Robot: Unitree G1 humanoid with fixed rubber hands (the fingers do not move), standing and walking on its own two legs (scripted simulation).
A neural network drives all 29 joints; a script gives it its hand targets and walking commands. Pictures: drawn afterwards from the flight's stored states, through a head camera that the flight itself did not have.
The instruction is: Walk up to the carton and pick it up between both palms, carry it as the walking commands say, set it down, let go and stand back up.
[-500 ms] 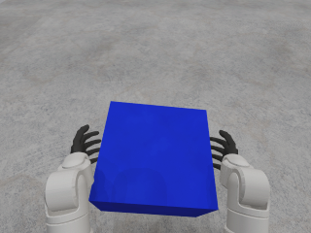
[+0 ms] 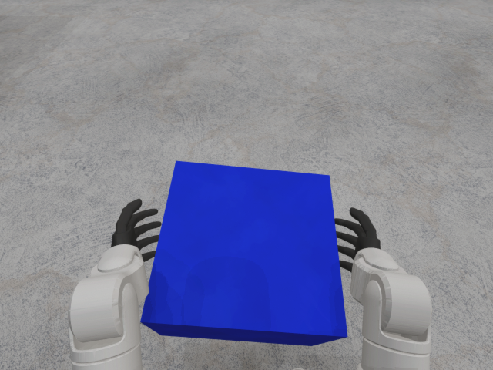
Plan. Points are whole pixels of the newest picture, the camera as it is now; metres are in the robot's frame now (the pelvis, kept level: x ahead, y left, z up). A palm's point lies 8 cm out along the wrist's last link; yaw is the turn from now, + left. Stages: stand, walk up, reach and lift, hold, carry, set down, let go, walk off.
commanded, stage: carry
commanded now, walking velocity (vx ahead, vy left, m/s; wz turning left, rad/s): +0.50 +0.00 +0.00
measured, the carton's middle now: (245, 255) +0.30 +0.01 +0.02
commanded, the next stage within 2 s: none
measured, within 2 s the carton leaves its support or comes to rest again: neither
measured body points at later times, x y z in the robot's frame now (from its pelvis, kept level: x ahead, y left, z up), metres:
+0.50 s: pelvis +0.13 +0.00 +0.01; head +0.10 +0.00 +0.45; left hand +0.40 +0.15 +0.11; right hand +0.37 -0.18 +0.08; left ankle +0.08 +0.10 -0.72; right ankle +0.11 -0.11 -0.72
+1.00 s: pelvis +0.44 +0.01 -0.01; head +0.50 +0.01 +0.43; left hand +0.72 +0.15 +0.06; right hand +0.69 -0.18 +0.05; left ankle +0.21 +0.09 -0.71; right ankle +0.57 -0.08 -0.73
